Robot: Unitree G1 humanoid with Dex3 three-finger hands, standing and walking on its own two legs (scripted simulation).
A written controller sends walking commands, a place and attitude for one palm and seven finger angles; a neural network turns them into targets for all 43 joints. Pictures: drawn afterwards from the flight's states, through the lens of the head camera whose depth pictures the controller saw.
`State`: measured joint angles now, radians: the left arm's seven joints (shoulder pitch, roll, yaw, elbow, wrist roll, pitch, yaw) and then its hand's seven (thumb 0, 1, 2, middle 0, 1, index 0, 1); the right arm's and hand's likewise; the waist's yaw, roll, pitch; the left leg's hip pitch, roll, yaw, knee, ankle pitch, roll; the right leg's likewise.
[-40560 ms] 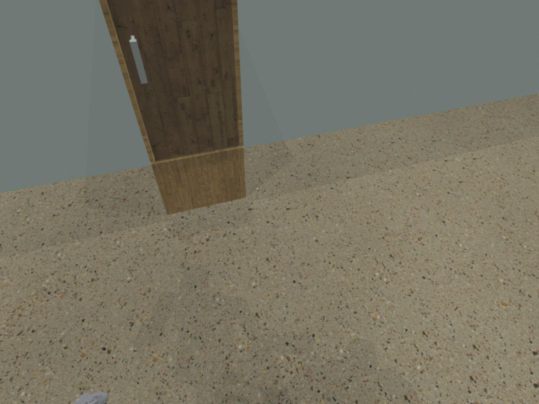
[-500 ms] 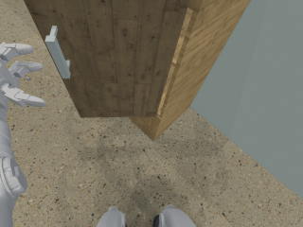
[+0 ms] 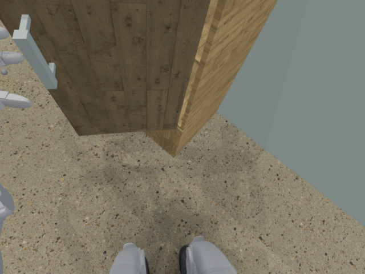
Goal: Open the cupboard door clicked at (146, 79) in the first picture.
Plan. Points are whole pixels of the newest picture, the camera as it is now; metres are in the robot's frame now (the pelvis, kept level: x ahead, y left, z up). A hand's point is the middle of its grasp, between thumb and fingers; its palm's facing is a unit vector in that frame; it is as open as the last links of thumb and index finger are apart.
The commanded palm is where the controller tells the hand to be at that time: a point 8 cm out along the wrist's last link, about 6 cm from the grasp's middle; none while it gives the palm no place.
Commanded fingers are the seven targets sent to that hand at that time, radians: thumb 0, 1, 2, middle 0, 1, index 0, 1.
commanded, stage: move the hooked fingers beside the handle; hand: left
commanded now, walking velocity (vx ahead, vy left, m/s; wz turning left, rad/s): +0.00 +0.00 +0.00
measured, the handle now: (39, 55) +0.54 +0.24 +0.08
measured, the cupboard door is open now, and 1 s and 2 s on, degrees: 49 49 49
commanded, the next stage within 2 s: slide the fingers in behind the handle in 0.70 s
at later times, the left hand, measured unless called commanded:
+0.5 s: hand (3, 80) +0.48 +0.29 +0.08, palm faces +0.07 -1.00 -0.03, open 14.0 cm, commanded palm +0.47 +0.33 +0.08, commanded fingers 0.00 -0.50 0.30 -0.30 -1.20 -0.30 -1.20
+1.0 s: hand (3, 78) +0.48 +0.29 +0.08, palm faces +0.03 -1.00 +0.01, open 14.0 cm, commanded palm +0.47 +0.32 +0.08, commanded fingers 0.00 -0.50 0.30 -0.30 -1.20 -0.30 -1.20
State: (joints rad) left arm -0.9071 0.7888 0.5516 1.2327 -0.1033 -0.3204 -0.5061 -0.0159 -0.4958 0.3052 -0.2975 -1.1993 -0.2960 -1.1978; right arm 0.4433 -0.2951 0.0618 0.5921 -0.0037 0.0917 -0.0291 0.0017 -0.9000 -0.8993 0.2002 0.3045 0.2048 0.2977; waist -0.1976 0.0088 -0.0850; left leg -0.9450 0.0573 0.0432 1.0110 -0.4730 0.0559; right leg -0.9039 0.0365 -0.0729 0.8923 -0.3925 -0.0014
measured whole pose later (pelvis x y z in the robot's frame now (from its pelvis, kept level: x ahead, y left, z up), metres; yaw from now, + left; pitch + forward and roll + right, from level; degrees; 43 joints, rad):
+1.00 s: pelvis +0.00 +0.00 +0.00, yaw +1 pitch +22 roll -5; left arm -0.90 0.77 0.51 1.23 -0.13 -0.32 -0.51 -0.02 -0.50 0.30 -0.30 -1.20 -0.30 -1.20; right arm 0.42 -0.29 0.06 0.60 0.01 0.09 -0.03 0.00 -0.90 -0.90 0.20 0.30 0.20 0.30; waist -0.19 0.01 -0.09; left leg -0.94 0.06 0.02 1.03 -0.48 0.05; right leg -0.89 0.04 -0.09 0.91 -0.40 -0.01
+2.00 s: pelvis +0.00 -0.02 +0.00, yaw +2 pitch +21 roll -3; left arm -0.87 0.56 0.42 1.18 -0.12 -0.37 -0.30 -0.02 -0.50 0.30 -0.29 -1.20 -0.30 -1.20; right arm 0.40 -0.27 0.04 0.62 0.00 0.08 -0.01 0.00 -0.90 -0.90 0.20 0.30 0.20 0.30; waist -0.17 0.02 -0.10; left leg -0.89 0.05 0.02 1.00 -0.47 0.03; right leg -0.86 0.04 -0.09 0.91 -0.41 -0.03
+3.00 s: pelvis +0.00 -0.01 +0.00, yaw +1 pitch +21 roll -4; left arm -0.86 0.54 0.41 1.16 -0.11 -0.40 -0.28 0.00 0.43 0.70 -0.36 -1.30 -0.36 -1.30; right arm 0.40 -0.27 0.04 0.62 0.00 0.07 0.00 0.00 -0.90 -0.90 0.20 0.30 0.20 0.30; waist -0.17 0.02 -0.10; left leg -0.89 0.04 0.04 1.01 -0.48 0.04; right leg -0.86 0.03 -0.07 0.92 -0.41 -0.01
